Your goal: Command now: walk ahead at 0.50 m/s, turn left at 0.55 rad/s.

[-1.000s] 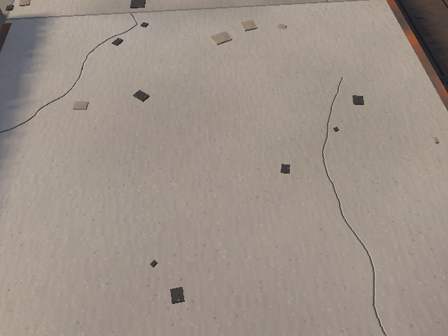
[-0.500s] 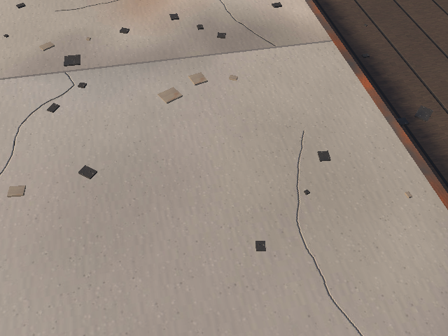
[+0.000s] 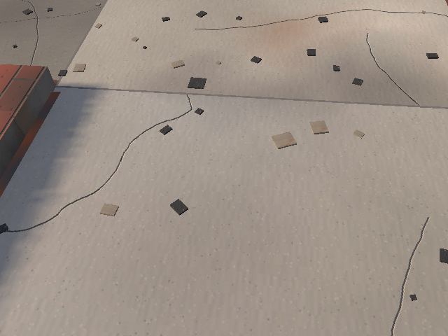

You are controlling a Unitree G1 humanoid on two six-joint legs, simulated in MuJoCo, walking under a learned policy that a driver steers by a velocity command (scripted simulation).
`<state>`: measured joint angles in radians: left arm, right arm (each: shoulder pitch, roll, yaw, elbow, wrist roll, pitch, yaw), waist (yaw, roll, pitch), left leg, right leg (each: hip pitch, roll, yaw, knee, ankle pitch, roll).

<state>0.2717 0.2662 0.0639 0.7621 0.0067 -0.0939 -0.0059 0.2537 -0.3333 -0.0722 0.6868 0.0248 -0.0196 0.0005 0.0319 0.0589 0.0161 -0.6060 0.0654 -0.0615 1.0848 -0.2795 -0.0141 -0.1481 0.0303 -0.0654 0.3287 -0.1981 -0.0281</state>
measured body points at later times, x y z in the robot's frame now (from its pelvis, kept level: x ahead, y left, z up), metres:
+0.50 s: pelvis +0.26 +0.09 +0.00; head +0.29 +0.10 +0.45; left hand +0.33 +0.38 -0.12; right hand +0.41 -0.16 -0.10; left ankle +0.26 +0.16 -0.74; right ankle +0.32 -0.08 -0.66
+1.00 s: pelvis +0.49 +0.07 -0.01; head +0.54 +0.05 +0.43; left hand +0.67 +0.33 -0.10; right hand +0.61 -0.23 -0.12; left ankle +0.48 +0.23 -0.66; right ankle +0.57 -0.01 -0.74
